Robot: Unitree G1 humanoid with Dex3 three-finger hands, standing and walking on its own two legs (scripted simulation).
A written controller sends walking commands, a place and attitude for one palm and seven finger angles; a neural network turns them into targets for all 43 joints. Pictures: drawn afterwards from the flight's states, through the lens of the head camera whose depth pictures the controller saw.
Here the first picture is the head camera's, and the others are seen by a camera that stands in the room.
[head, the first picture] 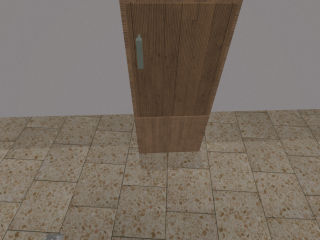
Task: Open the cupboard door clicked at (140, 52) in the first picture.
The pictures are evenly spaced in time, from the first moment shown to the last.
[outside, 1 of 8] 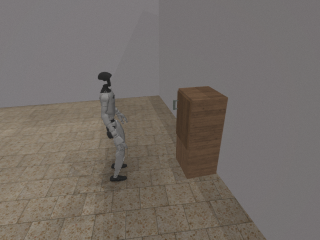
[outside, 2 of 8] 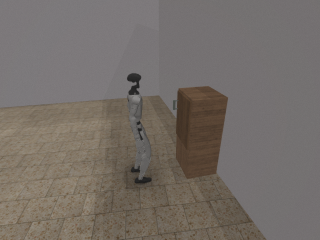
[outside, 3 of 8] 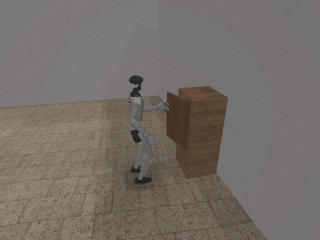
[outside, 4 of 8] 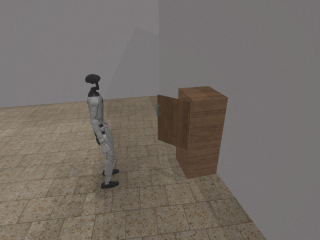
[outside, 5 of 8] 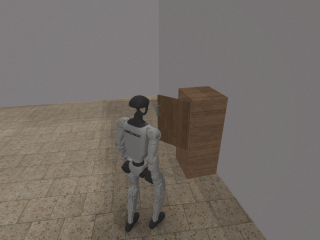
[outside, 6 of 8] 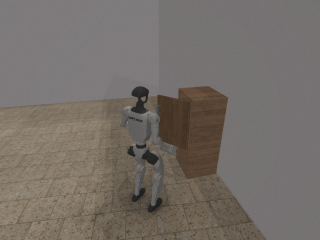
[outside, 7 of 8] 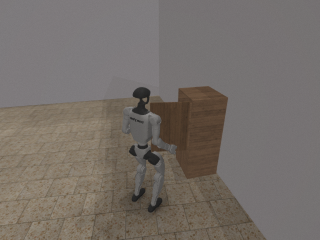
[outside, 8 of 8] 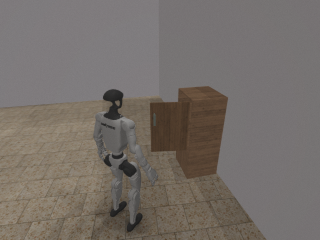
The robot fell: no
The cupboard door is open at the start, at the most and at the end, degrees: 0 81 80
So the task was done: yes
